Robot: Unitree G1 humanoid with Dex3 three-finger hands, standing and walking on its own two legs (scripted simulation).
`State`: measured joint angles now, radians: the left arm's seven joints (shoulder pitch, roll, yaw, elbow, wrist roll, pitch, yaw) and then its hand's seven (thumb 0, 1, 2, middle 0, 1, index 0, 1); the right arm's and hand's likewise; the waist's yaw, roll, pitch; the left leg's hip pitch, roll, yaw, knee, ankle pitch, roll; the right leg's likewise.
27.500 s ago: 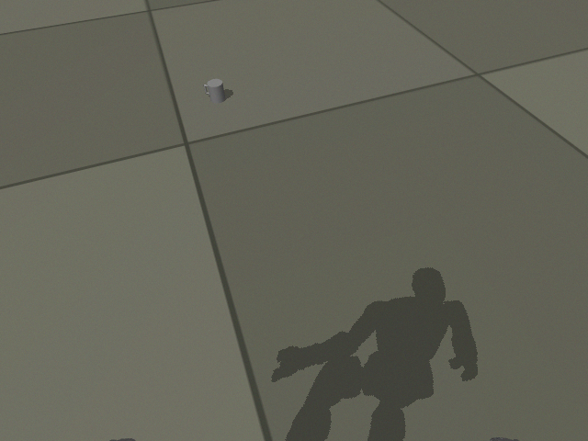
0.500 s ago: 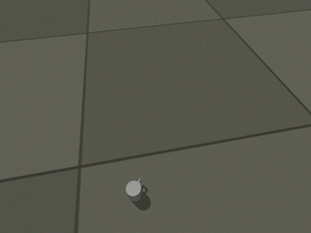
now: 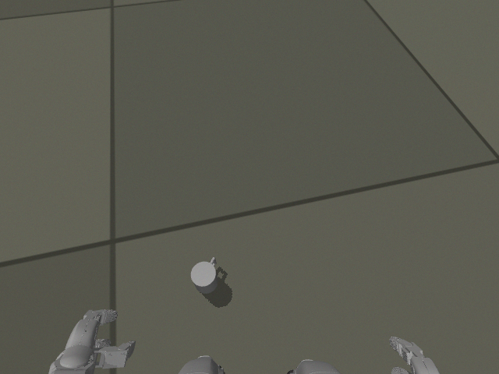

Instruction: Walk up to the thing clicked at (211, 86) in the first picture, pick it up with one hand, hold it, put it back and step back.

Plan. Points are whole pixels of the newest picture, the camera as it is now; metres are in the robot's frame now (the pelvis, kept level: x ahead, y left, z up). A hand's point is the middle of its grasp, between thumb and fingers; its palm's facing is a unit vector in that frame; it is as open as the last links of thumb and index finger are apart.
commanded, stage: rise first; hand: left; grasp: from above
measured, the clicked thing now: (207, 273) +0.46 +0.16 -0.71
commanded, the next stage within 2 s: none
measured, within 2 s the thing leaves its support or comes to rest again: neither
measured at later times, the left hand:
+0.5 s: hand (122, 367) +0.14 +0.25 -0.20, palm faces -0.13 -0.89 -0.44, open 14.0 cm
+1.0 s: hand (137, 354) +0.16 +0.26 -0.31, palm faces -0.38 -0.70 -0.61, open 14.2 cm
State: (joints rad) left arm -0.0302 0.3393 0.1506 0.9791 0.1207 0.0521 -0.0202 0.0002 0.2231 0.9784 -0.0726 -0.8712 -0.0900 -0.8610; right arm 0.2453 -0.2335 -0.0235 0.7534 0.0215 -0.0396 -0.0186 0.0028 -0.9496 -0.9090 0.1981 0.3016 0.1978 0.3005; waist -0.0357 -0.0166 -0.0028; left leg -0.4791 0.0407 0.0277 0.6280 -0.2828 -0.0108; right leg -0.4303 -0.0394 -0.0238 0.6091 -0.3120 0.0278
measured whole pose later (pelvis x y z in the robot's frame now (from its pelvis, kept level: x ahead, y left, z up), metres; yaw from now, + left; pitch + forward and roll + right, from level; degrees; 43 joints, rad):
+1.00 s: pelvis -0.03 +0.00 -0.16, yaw +0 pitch +28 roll -2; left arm 0.06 0.38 0.08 0.56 0.48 0.08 0.06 -0.01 -0.54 1.00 -0.05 -1.07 -0.05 -1.08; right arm 0.12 -0.26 -0.03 0.58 0.00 -0.22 -0.01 0.01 -0.87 -0.89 0.20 0.30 0.20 0.30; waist -0.04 0.01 -0.18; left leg -1.40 0.05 -0.03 1.52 -0.61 -0.01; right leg -1.33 -0.04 -0.02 1.51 -0.66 0.03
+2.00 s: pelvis -0.10 +0.00 -0.39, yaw -6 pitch +34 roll -6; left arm -0.82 0.61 0.04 1.28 1.20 -0.16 0.34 0.00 -0.54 1.02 -0.07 -1.02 -0.08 -1.02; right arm 0.13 -0.25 -0.02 0.77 -0.10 -0.05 0.09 0.00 -0.91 -0.90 0.20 0.30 0.20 0.30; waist -0.16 -0.01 -0.11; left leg -2.22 0.06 -0.12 2.25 -0.62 -0.01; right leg -2.12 0.00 -0.04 2.21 -0.68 0.03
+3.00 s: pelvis -0.09 +0.00 -0.42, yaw -7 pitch +34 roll -7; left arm -0.94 0.65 0.05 1.43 1.24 -0.16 0.41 0.00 -0.53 1.01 -0.08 -1.03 -0.09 -1.03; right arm 0.14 -0.26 0.02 0.77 -0.14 -0.06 0.12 0.00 -0.92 -0.90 0.20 0.30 0.20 0.30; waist -0.21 -0.01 -0.07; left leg -2.31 0.06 -0.15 2.35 -0.65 -0.02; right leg -2.21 0.02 -0.05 2.31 -0.70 0.04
